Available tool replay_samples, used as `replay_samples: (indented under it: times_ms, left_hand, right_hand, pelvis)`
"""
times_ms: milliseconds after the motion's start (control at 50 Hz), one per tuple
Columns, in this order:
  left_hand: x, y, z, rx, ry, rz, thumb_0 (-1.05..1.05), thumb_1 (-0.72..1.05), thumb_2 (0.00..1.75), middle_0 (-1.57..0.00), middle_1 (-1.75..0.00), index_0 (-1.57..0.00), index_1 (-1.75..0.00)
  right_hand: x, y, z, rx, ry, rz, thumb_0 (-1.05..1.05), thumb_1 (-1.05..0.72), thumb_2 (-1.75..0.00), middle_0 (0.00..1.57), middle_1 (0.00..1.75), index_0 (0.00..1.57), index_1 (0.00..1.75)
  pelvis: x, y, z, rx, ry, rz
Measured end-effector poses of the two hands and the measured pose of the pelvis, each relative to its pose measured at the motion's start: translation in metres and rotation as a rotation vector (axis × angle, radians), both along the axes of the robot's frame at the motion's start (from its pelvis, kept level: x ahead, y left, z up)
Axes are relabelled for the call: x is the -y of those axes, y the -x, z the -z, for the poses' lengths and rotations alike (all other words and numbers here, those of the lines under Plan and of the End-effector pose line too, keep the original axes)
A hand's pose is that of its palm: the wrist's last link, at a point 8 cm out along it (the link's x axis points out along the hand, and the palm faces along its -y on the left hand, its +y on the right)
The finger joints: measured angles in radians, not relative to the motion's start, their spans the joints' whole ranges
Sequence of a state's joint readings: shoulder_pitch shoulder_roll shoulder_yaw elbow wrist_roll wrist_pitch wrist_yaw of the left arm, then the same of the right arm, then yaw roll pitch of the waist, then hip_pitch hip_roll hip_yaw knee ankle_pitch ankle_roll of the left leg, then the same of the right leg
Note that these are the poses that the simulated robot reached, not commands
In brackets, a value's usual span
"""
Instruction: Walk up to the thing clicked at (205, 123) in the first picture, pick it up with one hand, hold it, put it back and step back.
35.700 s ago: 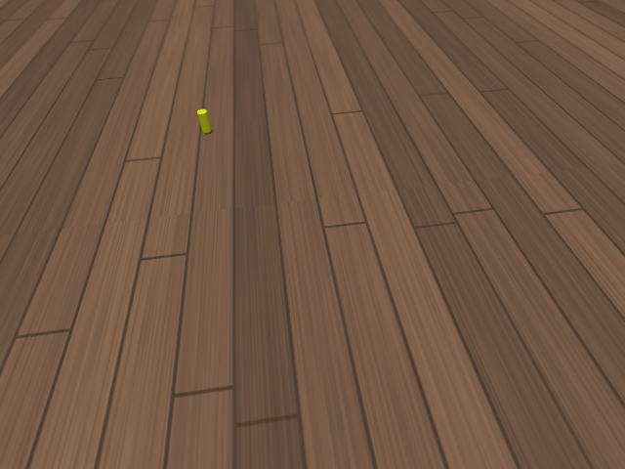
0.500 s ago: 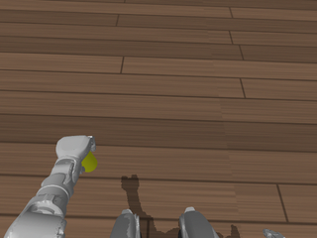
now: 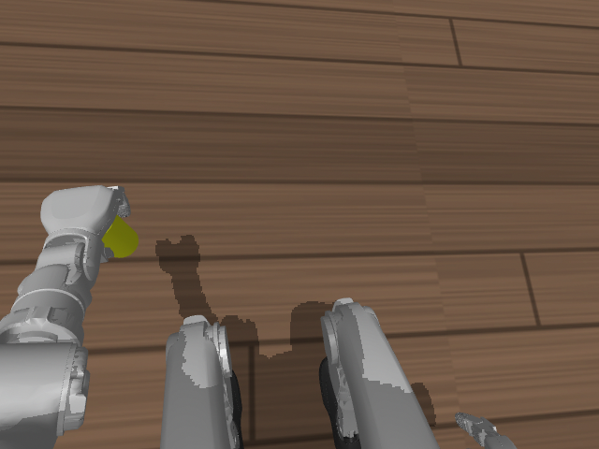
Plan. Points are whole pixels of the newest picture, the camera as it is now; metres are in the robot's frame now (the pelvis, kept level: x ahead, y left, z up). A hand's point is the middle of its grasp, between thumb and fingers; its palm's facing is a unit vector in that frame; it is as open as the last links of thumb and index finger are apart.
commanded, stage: crouch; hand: left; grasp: from above
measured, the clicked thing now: (108, 232) +0.45 +0.26 -0.19
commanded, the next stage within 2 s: lower in 0.88 s
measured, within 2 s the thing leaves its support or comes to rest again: rests again in 1.80 s
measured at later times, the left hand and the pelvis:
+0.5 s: hand (117, 238) +0.46 +0.26 -0.24, palm faces -0.46 -0.04 -0.89, open 8.2 cm; pelvis +0.00 -0.01 -0.08, yaw -3 degrees
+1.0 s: hand (124, 237) +0.47 +0.27 -0.29, palm faces -0.46 -0.03 -0.89, open 8.2 cm; pelvis -0.01 -0.01 -0.12, yaw -5 degrees
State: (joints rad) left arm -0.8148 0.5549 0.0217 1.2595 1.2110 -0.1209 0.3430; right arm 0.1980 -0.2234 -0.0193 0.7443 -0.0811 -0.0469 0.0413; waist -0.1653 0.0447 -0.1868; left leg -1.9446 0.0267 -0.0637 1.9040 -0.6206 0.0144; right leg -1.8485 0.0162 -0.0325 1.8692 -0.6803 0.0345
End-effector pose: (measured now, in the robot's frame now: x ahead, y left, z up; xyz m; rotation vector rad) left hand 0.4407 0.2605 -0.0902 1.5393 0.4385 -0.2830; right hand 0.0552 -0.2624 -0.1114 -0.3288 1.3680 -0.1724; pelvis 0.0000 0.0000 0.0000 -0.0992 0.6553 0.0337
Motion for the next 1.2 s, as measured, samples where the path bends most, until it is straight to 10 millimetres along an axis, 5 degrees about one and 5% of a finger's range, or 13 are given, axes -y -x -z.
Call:
replay_samples:
  times_ms: [260, 560, 820, 1200]
  left_hand:
    - [0.000, -0.015, 0.061, -0.008, 0.010, -0.014, 0.00, 0.20, 0.49, -0.82, -0.74, -0.77, -0.67]
    - [-0.004, -0.026, 0.104, -0.026, 0.006, -0.026, 0.00, 0.19, 0.49, -0.83, -0.72, -0.78, -0.65]
    - [-0.005, -0.035, 0.127, -0.015, 0.008, -0.015, 0.00, 0.20, 0.49, -0.83, -0.73, -0.78, -0.65]
    - [-0.008, -0.041, 0.156, -0.041, 0.012, -0.015, 0.00, 0.19, 0.49, -0.83, -0.72, -0.79, -0.65]
  right_hand:
    - [0.017, -0.009, 0.035, -0.025, 0.019, -0.052, 0.00, -0.91, -0.91, 0.20, 0.30, 0.20, 0.30]
    - [0.018, 0.023, 0.074, -0.099, -0.005, -0.026, 0.00, -0.92, -0.91, 0.20, 0.30, 0.20, 0.30]
    - [0.013, 0.041, 0.095, -0.136, -0.009, -0.028, 0.00, -0.92, -0.91, 0.20, 0.30, 0.20, 0.30]
    - [0.017, 0.042, 0.109, -0.142, 0.009, -0.063, 0.00, -0.92, -0.91, 0.20, 0.30, 0.20, 0.30]
  pelvis:
    - [0.006, 0.000, 0.044, -0.021, 0.014, 0.018]
    - [0.009, 0.006, 0.085, -0.001, 0.016, 0.038]
    - [0.009, 0.011, 0.111, 0.026, 0.029, 0.051]
    - [0.009, 0.013, 0.133, 0.051, 0.044, 0.063]
